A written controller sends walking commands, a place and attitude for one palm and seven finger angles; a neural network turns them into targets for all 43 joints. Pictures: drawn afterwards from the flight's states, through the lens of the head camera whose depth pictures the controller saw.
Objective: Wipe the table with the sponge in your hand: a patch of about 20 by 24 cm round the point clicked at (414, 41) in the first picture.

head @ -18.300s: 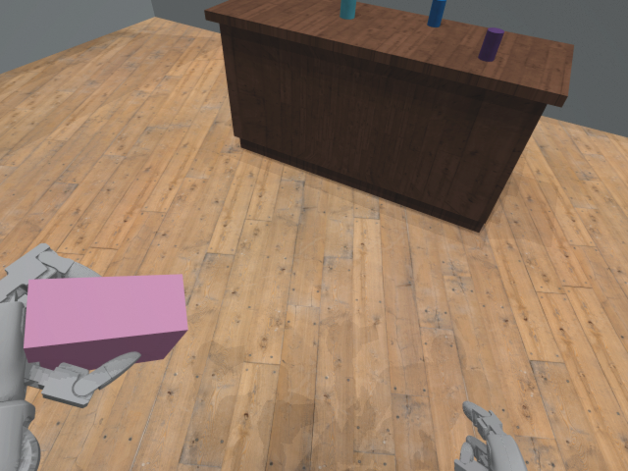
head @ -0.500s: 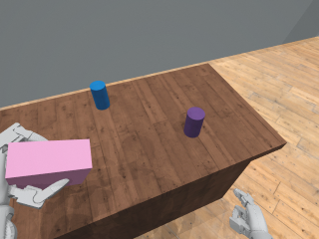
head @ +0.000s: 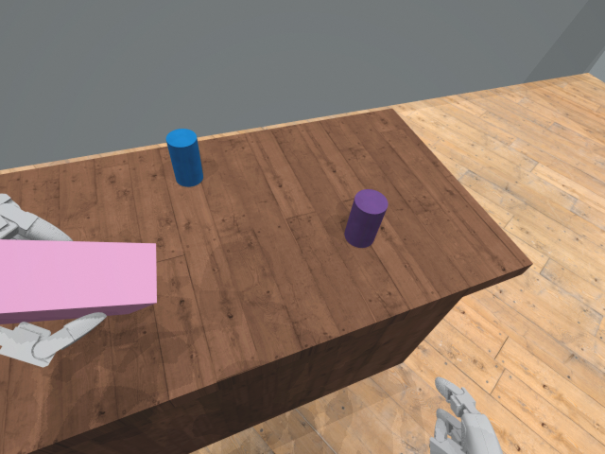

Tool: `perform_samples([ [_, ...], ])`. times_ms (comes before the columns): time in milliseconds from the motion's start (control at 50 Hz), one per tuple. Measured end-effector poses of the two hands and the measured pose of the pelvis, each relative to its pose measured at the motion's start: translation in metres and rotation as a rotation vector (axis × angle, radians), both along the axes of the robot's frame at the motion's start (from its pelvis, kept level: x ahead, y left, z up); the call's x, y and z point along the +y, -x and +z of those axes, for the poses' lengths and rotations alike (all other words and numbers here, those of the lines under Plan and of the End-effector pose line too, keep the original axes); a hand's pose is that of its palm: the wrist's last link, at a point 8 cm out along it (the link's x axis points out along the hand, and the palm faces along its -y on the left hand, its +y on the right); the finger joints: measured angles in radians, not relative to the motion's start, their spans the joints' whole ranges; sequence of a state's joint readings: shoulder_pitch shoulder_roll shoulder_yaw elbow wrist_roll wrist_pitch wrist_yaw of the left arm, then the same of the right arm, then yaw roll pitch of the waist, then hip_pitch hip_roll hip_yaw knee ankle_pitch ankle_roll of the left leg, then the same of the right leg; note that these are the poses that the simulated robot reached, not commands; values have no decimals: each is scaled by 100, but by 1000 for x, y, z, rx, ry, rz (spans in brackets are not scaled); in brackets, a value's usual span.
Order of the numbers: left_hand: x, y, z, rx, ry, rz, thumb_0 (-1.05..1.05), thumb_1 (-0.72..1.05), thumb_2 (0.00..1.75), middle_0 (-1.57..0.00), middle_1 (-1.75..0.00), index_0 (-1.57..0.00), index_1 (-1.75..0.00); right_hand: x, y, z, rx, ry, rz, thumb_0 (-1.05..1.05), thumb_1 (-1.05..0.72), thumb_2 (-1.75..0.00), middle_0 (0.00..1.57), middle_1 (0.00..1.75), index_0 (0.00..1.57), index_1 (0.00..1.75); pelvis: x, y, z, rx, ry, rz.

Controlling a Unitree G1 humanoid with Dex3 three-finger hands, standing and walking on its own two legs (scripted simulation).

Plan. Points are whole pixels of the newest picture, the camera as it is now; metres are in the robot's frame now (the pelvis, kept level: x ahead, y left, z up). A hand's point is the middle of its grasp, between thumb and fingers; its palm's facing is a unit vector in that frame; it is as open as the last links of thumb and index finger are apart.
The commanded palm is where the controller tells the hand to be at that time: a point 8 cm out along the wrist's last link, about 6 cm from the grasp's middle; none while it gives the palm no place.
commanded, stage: shuffle to correct the standing spot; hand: left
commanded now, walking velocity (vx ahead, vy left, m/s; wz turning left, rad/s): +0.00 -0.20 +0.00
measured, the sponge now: (97, 283) +0.24 +0.23 +0.14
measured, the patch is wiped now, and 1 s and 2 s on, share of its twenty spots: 0.00 0.00 0.00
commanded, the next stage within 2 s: none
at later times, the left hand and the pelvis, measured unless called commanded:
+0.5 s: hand (134, 297) +0.22 +0.18 +0.17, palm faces +0.33 -0.88 -0.35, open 9.9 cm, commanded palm +0.16 +0.22 +0.18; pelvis -0.01 -0.05 -0.01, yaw -2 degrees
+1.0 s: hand (171, 284) +0.24 +0.16 +0.16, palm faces +0.26 -0.86 -0.44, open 9.9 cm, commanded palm +0.18 +0.20 +0.18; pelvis +0.01 -0.07 -0.01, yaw -2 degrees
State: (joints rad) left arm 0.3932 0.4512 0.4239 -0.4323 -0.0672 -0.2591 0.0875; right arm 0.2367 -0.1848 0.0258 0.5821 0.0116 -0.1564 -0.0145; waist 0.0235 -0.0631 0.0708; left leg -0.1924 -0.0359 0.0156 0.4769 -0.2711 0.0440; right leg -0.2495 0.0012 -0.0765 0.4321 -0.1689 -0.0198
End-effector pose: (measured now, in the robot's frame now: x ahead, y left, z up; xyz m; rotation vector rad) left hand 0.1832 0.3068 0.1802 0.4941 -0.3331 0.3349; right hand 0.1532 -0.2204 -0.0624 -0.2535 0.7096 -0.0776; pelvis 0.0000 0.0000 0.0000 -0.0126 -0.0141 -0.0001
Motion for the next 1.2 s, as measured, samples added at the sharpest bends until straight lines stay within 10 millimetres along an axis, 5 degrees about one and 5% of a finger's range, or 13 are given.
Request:
perform_samples([
  [300,-41,6,-16,5,107,-33,-1,-48,102,-75,-136,-77,-135,-1,-13,10,-90,-61,52,1,-90,-90,21,30,21,30,-23,17,-3,-18,-16,-29],
  [460,-73,7,2,-22,59,-68,-1,-48,102,-75,-136,-77,-135,-38,-2,0,-51,-41,22,1,-90,-90,21,30,21,30,-46,15,-5,1,-10,-38],
  [620,-93,-11,-9,69,60,-86,-1,-49,102,-75,-136,-77,-135,-82,13,-9,15,6,-78,1,-90,-90,21,30,21,30,-62,4,-6,29,-9,-47],
  [760,-105,-27,-8,83,41,-104,-1,-49,102,-75,-136,-77,-135,-101,11,-10,36,31,-120,1,-90,-90,20,30,21,30,-70,-6,-7,31,-11,-45],
  [980,-106,-22,0,86,-11,-110,-1,-49,102,-75,-136,-77,-135,-95,-14,-9,-13,1,-106,1,-90,-90,20,30,21,30,-72,-8,-9,22,-9,-36],
  [1200,-94,2,-11,106,59,-32,-1,-49,102,-75,-136,-77,-135,-74,-14,-8,-14,-15,-36,1,-90,-90,21,30,21,30,-69,4,-7,11,-13,-31],
])
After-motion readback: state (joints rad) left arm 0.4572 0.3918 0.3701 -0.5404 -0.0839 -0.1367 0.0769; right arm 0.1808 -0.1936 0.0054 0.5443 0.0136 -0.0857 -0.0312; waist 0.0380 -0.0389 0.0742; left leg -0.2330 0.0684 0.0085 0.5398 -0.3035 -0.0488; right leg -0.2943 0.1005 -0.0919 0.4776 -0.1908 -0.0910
